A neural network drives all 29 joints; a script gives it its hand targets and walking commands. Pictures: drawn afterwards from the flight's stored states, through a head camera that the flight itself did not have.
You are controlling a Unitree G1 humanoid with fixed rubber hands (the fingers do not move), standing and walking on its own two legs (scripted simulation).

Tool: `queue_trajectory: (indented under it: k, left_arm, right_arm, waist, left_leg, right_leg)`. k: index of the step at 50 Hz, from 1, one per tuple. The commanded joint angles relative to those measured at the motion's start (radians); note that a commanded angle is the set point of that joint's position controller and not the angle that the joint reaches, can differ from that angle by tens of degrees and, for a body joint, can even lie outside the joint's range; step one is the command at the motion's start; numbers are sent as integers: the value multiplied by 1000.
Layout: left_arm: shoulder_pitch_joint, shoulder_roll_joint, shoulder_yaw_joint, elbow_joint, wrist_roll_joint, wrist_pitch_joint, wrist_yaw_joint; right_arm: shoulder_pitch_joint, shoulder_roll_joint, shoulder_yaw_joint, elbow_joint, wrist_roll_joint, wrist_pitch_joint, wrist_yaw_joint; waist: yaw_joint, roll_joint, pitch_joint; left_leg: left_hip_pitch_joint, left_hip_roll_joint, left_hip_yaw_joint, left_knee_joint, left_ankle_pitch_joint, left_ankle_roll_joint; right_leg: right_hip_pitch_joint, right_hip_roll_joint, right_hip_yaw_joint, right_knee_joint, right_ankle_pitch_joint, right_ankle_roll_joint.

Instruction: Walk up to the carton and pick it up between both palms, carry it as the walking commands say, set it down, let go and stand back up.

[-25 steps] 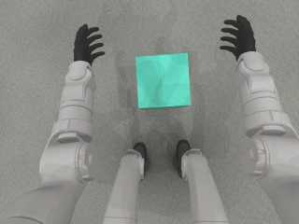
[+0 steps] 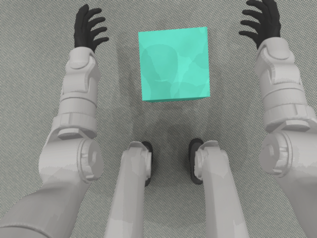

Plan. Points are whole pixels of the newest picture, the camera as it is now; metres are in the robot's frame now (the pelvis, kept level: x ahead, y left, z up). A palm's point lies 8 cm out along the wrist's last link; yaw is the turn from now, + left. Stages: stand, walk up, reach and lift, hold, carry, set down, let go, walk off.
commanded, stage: reach and lift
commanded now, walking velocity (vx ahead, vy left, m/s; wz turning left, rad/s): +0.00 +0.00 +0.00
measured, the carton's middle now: (172, 72) +0.50 -0.01 -0.42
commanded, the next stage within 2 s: none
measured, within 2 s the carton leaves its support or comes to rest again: neither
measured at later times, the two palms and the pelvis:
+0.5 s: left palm (108, 62) +0.51 +0.18 -0.27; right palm (237, 56) +0.52 -0.19 -0.27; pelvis -0.03 +0.00 -0.13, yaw +0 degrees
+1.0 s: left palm (117, 69) +0.51 +0.18 -0.36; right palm (227, 63) +0.51 -0.19 -0.36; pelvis -0.03 +0.00 -0.19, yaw +1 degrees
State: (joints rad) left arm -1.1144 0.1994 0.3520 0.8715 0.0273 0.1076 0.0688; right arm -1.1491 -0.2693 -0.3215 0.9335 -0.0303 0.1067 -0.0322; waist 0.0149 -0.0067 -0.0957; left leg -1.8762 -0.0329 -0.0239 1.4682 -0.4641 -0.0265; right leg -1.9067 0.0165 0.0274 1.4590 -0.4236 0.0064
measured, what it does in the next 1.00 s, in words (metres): lowers itself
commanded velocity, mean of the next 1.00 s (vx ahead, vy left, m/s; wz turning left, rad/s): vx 0.00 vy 0.00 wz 0.00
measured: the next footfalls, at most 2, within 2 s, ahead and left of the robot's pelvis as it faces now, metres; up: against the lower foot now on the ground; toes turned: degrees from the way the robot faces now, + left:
none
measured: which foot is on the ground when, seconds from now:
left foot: down 0.00-1.00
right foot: down 0.00-1.00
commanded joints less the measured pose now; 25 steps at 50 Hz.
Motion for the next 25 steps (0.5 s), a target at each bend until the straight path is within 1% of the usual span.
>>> queue_trajectory:
  k: [1, 4, 7, 11, 15, 20, 25]
  left_arm:
    - [-221, 146, -20, -134, -38, -11, 16]
    - [-246, 168, -50, -154, -79, 1, 25]
    - [-279, 176, -75, -146, -109, 11, 30]
    - [-314, 184, -85, -92, -125, 16, 31]
    - [-346, 195, -83, -33, -128, 7, 32]
    - [-381, 206, -92, 9, -137, -12, 37]
    - [-419, 217, -120, 20, -160, -31, 47]
  right_arm:
    - [-250, -142, 39, -152, 50, -5, -17]
    - [-275, -168, 77, -171, 90, 13, -26]
    - [-301, -182, 105, -156, 117, 26, -29]
    - [-333, -182, 133, -105, 139, 30, -32]
    - [-368, -184, 142, -50, 146, 19, -39]
    - [-408, -197, 145, -5, 153, -5, -49]
    - [-445, -215, 160, 14, 174, -29, -59]
  waist:
    - [8, -32, -1105]
    - [2, -34, -1125]
    - [-3, -32, -1089]
    - [3, -33, -1012]
    - [8, -33, -950]
    - [5, -30, -925]
    - [-4, -26, -931]
  left_leg:
    - [427, -63, 94, -12, 334, -37]
    - [380, -59, 103, 42, 300, -33]
    - [337, -51, 105, 88, 256, -30]
    - [271, -40, 106, 146, 198, -27]
    - [210, -33, 106, 204, 159, -26]
    - [178, -28, 101, 278, 153, -25]
    - [190, -27, 94, 349, 178, -22]
  right_leg:
    - [673, 53, -57, 19, 386, 27]
    - [667, 47, -57, 74, 371, 23]
    - [618, 42, -59, 117, 320, 20]
    - [536, 37, -57, 167, 250, 16]
    - [464, 35, -57, 221, 206, 14]
    - [412, 31, -57, 297, 192, 15]
    - [394, 20, -57, 377, 202, 18]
